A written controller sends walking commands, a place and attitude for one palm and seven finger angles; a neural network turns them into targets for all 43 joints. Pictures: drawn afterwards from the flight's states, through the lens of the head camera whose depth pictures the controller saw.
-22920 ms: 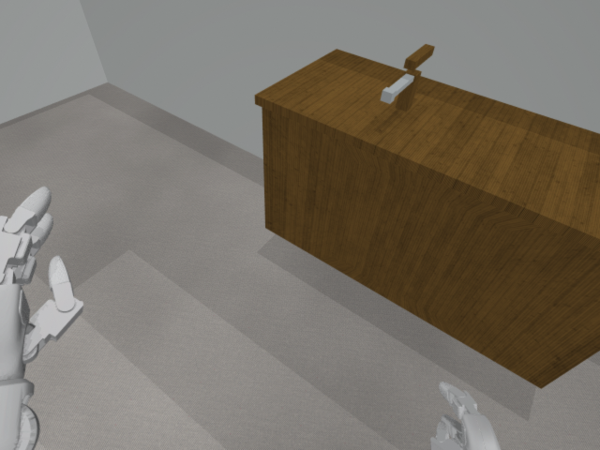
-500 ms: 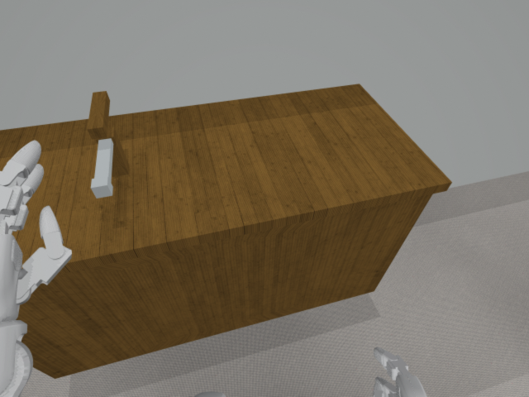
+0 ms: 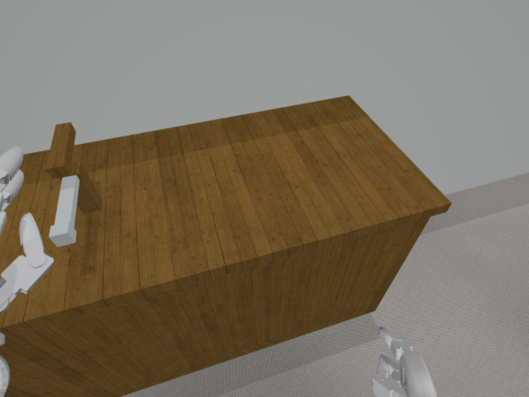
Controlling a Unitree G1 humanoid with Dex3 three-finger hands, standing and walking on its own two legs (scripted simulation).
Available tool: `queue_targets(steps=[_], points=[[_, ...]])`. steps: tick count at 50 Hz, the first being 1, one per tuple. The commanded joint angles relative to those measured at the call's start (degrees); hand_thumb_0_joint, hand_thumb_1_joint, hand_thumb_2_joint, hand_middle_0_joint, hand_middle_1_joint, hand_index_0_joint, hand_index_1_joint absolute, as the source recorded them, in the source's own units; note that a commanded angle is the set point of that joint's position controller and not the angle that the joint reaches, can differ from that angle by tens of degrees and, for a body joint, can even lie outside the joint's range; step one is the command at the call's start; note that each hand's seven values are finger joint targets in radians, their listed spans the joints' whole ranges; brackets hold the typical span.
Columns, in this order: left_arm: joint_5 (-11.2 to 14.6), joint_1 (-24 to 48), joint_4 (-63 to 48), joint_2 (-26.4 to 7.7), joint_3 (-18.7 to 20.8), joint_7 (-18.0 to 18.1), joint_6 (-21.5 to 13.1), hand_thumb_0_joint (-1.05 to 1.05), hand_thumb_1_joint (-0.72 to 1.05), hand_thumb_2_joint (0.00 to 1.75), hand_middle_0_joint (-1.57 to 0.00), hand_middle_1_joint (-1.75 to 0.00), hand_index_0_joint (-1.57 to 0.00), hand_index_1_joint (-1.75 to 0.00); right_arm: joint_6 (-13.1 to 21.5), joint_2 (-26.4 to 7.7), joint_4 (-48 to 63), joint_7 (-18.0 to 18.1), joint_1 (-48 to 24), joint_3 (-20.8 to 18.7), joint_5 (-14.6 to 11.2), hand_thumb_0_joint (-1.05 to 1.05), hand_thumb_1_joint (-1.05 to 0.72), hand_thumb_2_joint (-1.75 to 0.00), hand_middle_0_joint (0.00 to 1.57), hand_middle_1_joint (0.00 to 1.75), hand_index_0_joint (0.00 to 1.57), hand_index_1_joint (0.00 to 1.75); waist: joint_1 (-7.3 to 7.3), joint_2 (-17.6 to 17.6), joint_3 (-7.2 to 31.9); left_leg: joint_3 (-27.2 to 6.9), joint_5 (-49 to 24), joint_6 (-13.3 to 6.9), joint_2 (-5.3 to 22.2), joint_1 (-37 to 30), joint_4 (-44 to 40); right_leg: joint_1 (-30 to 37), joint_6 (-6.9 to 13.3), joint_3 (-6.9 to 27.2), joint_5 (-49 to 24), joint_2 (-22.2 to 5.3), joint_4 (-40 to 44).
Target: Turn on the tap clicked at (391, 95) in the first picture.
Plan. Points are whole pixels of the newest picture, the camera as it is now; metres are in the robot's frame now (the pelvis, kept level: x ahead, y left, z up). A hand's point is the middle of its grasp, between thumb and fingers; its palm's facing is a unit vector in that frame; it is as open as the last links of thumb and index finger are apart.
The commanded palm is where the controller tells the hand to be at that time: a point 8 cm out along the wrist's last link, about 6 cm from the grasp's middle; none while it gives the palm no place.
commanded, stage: come to a stop and stand still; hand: left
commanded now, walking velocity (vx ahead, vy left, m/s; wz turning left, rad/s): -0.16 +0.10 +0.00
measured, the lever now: (63, 234) +0.34 +0.36 +0.05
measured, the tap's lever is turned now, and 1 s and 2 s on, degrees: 0 0 0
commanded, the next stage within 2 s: look again from close up in 0.92 s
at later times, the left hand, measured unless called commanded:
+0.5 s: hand (1, 221) +0.25 +0.30 +0.21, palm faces +0.45 -0.83 -0.32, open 7.4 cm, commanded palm +0.17 +0.31 +0.19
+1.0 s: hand (4, 260) +0.22 +0.30 +0.17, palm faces +0.38 -0.86 -0.35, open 7.4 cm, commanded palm +0.16 +0.34 +0.19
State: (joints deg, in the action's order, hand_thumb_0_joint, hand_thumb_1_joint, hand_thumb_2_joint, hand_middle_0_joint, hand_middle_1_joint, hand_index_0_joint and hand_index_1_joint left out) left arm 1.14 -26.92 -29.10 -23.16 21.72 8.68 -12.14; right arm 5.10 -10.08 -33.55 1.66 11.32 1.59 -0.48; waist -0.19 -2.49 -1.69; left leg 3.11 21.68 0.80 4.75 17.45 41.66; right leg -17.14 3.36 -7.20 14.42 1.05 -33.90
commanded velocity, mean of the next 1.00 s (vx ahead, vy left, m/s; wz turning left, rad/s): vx -0.02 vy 0.02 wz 0.00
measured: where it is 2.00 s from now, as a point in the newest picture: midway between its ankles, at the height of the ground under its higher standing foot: outside the picture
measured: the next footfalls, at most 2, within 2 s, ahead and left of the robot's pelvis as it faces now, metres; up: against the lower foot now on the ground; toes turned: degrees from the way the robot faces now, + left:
left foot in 0.24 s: +0.09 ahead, +0.12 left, +0.00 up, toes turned +1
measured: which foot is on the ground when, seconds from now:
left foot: up 0.00-0.22, down 0.24-1.00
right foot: down 0.00-1.00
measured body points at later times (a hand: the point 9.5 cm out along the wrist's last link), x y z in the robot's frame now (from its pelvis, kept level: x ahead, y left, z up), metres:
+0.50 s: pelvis +0.00 +0.04 +0.01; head +0.00 +0.06 +0.46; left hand +0.22 +0.35 +0.22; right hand +0.16 -0.19 -0.06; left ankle +0.05 +0.12 -0.72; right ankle +0.04 -0.08 -0.72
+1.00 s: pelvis +0.00 +0.06 +0.02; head -0.02 +0.08 +0.46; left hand +0.19 +0.35 +0.19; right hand +0.16 -0.15 -0.05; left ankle +0.05 +0.12 -0.72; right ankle +0.04 -0.08 -0.72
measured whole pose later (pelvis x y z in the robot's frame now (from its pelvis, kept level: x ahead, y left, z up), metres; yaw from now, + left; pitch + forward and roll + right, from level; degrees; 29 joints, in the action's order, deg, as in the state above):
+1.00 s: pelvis +0.00 +0.06 +0.02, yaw -2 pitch -3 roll -1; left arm -0.9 -20.4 -19.2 -18.8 17.9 5.9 -13.4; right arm 7.5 -10.5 -33.5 -0.1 13.8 2.1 -0.3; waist 1.9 0.4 -0.4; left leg 4.3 10.2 -4.0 -2.8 13.2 25.0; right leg -11.8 -0.6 0.8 10.5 -0.3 -23.9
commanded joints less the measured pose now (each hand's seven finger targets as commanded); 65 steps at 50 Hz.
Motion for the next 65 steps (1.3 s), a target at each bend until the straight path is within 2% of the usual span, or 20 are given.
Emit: queue_targets(steps=[1, 5, 8, 10, 12, 15, 16, 17, 18, 19, 22, 24, 27, 29, 36, 40, 47, 51, 55, 65], points=[[1.2, 5.7, -4.1, -6.3, 4.3, 0.6, -1.5, 0.00, 0.90, 0.90, -0.20, -0.30, -0.20, -0.30, 2.9, -7.4, 7.4, 0.1, -4.4, -3.4, -0.6, 0.00, -0.90, -0.90, 0.20, 0.30, 0.20, 0.30, 0.29, 13.6, 3.0, -4.5, 4.2, 0.3, -1.9, 13.8, 16.5, 9.8, 6.9, 27.5, -19.9, -20.5, 17.3], [0.6, 7.3, -8.9, -7.1, 4.2, 1.7, -3.1, 0.00, 0.90, 0.90, -0.20, -0.30, -0.20, -0.30, 2.9, -5.7, 6.8, 1.4, -6.8, -1.5, 0.4, 0.00, -0.90, -0.90, 0.20, 0.30, 0.20, 0.30, 1.26, 8.6, 6.8, -1.4, 0.2, -0.1, -2.7, 5.6, 1.7, 12.1, 4.4, 14.3, -30.3, -15.9, 12.2], [0.6, 7.7, -13.6, -7.1, 3.7, 2.4, -2.9, 0.00, 0.90, 0.90, -0.20, -0.30, -0.20, -0.30, 3.5, -5.9, 7.7, 1.9, -6.7, -2.0, 0.8, 0.00, -0.90, -0.90, 0.20, 0.30, 0.20, 0.30, 2.04, 9.3, 7.8, 0.2, -6.4, -0.3, -4.6, 0.1, -6.9, 11.2, 3.0, 13.9, -23.3, -14.5, 12.9], [0.8, 6.5, -16.2, -7.6, 4.1, 2.8, -2.7, 0.00, 0.90, 0.90, -0.20, -0.30, -0.20, -0.30, 3.5, -6.4, 7.5, 2.1, -6.0, -2.7, 0.9, 0.00, -0.90, -0.90, 0.20, 0.30, 0.20, 0.30, 1.43, 5.2, 8.9, -0.6, -13.1, -0.5, -4.4, -6.2, -13.7, 9.0, 1.3, 13.1, -17.6, -14.2, 11.2], [1.0, 6.6, -17.9, -7.8, 4.0, 2.7, -2.5, 0.00, 0.90, 0.90, -0.20, -0.30, -0.20, -0.30, 3.5, -8.0, 8.3, 2.0, -6.1, -3.6, 0.5, 0.00, -0.90, -0.90, 0.20, 0.30, 0.20, 0.30, 1.82, -2.0, 8.5, -6.3, -22.1, -1.7, 1.2, -8.2, -16.9, 6.1, -1.0, 12.0, -8.9, -9.1, 8.4], [1.1, 2.5, -13.5, -8.2, 5.8, 2.2, -2.1, 0.00, 0.90, 0.90, -0.20, -0.30, -0.20, -0.30, 2.9, -8.0, 8.8, 2.3, -6.0, -2.9, 0.3, 0.00, -0.90, -0.90, 0.20, 0.30, 0.20, 0.30, 1.86, -7.4, 6.9, -11.7, -16.2, -3.4, 5.2, -1.2, -22.6, 8.4, -2.8, 7.8, -1.3, -3.7, 6.7], [-6.0, 60.3, -20.2, -50.3, 36.4, 1.0, -8.3, 0.00, 0.90, 0.90, -0.20, -0.30, -0.20, -0.30, 6.4, -9.3, 6.8, 2.1, 1.3, -4.5, 3.1, 0.00, -0.90, -0.90, 0.20, 0.30, 0.20, 0.30, 4.77, 2.9, -1.0, -3.6, -16.2, -4.6, 3.1, 8.1, -6.8, 2.7, -5.3, 17.6, -11.3, -10.6, 17.4], [-0.5, 28.9, 12.1, -16.4, 13.0, -1.8, -4.8, 0.00, 0.90, 0.90, -0.20, -0.30, -0.20, -0.30, 6.2, -3.3, 4.5, 1.3, -0.9, -1.8, 0.8, 0.00, -0.90, -0.90, 0.20, 0.30, 0.20, 0.30, 1.17, 4.8, 8.1, -3.3, -10.7, -1.2, -6.7, 0.2, -3.7, 2.8, 1.7, 22.2, -14.3, -13.9, 15.9], [0.3, 19.4, 5.0, -15.1, 11.8, -1.6, -6.0, 0.00, 0.90, 0.90, -0.20, -0.30, -0.20, -0.30, 6.1, -5.8, 7.7, 0.8, -0.5, -3.2, 0.2, 0.00, -0.90, -0.90, 0.20, 0.30, 0.20, 0.30, 3.19, 3.1, 6.0, -3.1, -8.2, -0.4, -3.9, 1.2, -4.9, 7.4, -0.1, 24.1, -24.6, -15.0, 17.2], [1.3, 15.1, 11.0, -6.0, 4.9, -1.8, -5.6, 0.00, 0.90, 0.90, -0.20, -0.30, -0.20, -0.30, 6.2, -6.5, 7.0, 0.0, -0.4, -3.4, -1.2, 0.00, -0.90, -0.90, 0.20, 0.30, 0.20, 0.30, 2.20, -0.5, 10.3, -2.3, -11.1, -0.6, -3.4, -2.1, -10.4, 12.5, 1.5, 20.6, -28.7, -15.3, 12.6], [2.3, 11.3, -0.7, -3.2, -1.3, -2.7, -6.0, 0.00, 0.90, 0.90, -0.20, -0.30, -0.20, -0.30, 6.8, -9.4, 8.0, -1.7, -0.7, -4.3, -0.8, 0.00, -0.90, -0.90, 0.20, 0.30, 0.20, 0.30, 2.49, -2.2, 11.3, -5.3, -18.6, -1.5, -1.5, -7.3, -17.0, 8.9, -0.9, 13.1, -8.8, -8.4, 10.7], [2.4, 4.4, -4.2, -2.3, -2.7, -2.8, -5.6, 0.00, 0.90, 0.90, -0.20, -0.30, -0.20, -0.30, 6.9, -8.9, 9.5, -2.1, -4.0, -3.6, -1.3, 0.00, -0.90, -0.90, 0.20, 0.30, 0.20, 0.30, 3.18, -7.3, 7.8, -10.5, -12.7, -3.4, 3.1, -5.6, -24.3, 5.9, -2.6, 8.0, -0.2, -4.0, 6.6], [0.9, 8.3, -6.9, -7.8, 2.9, -2.2, -6.0, 0.00, 0.90, 0.90, -0.20, -0.30, -0.20, -0.30, 6.3, -8.9, 10.5, -1.6, -4.3, -3.1, -0.9, 0.00, -0.90, -0.90, 0.20, 0.30, 0.20, 0.30, 2.81, 0.1, 3.3, -14.7, 7.6, -3.9, 5.8, 6.3, -32.3, 9.7, -3.3, 6.6, 3.8, -2.0, 2.9], [0.5, 12.7, -9.7, -14.4, 9.8, -1.2, -6.5, 0.00, 0.90, 0.90, -0.20, -0.30, -0.20, -0.30, 6.0, -9.2, 10.8, -0.7, -4.7, -3.0, -0.6, 0.00, -0.90, -0.90, 0.20, 0.30, 0.20, 0.30, 2.60, 0.8, 4.1, -14.7, 10.0, -3.6, 5.6, 5.4, -33.0, 9.8, -3.6, 6.2, 3.2, -1.7, 3.0], [-0.2, 19.0, -6.9, -8.8, 5.3, -2.0, -7.1, 0.00, 0.90, 0.90, -0.20, -0.30, -0.20, -0.30, 7.4, -7.7, 9.7, -0.5, -3.4, -2.5, 0.3, 0.00, -0.90, -0.90, 0.20, 0.30, 0.20, 0.30, 1.90, -8.7, 4.8, -11.8, 15.1, -2.0, 4.5, 3.6, -32.8, 10.7, -2.6, 5.4, 2.4, -1.5, 4.5], [-0.8, 14.5, -4.0, -2.4, -0.5, -2.4, -5.9, 0.00, 0.90, 0.90, -0.20, -0.30, -0.20, -0.30, 7.9, -8.2, 8.4, -1.6, -2.2, -2.9, 0.1, 0.00, -0.90, -0.90, 0.20, 0.30, 0.20, 0.30, 1.63, -5.7, 5.2, -11.3, 13.5, -0.4, 3.4, 0.3, -32.1, 9.7, -2.7, 5.8, 1.2, -0.5, 7.8], [-1.5, 13.8, -0.3, -5.4, 2.5, -1.8, -4.4, 0.00, 0.90, 0.90, -0.20, -0.30, -0.20, -0.30, 5.4, -8.2, 8.9, -1.1, -3.3, -3.1, 0.0, 0.00, -0.90, -0.90, 0.20, 0.30, 0.20, 0.30, 1.93, 0.5, 1.4, -9.1, 15.0, -1.7, 2.2, 5.1, -30.8, 10.1, -2.9, 7.7, 2.6, -0.9, 11.3], [-1.1, 16.7, -6.8, -7.4, 4.1, -1.6, -5.4, 0.00, 0.90, 0.90, -0.20, -0.30, -0.20, -0.30, 5.7, -7.6, 9.8, -0.3, -4.8, -2.5, 0.1, 0.00, -0.90, -0.90, 0.20, 0.30, 0.20, 0.30, 1.85, -2.2, 3.9, -8.9, 7.4, -1.9, 1.4, 0.8, -28.7, 10.2, -2.5, 8.8, -1.0, -1.7, 12.4], [-1.5, 15.8, -7.7, -6.0, 2.8, -1.7, -5.7, 0.00, 0.90, 0.90, -0.20, -0.30, -0.20, -0.30, 6.4, -7.9, 9.7, -0.1, -4.6, -2.5, 0.3, 0.00, -0.90, -0.90, 0.20, 0.30, 0.20, 0.30, 1.97, -5.2, 3.1, -9.8, 14.1, -2.8, 2.0, 3.9, -30.8, 11.6, -2.8, 8.5, 0.8, -0.8, 11.7], [0.4, 9.8, -2.6, -4.7, 2.0, -2.0, -4.3, 0.00, 0.90, 0.90, -0.20, -0.30, -0.20, -0.30, 5.8, -8.1, 8.1, 0.1, -4.2, -2.8, 0.4, 0.00, -0.90, -0.90, 0.20, 0.30, 0.20, 0.30, 1.61, 1.7, 6.5, -5.7, -11.9, -1.6, -1.6, -6.8, -20.5, 6.7, -1.5, 12.5, -8.1, -3.9, 17.3]])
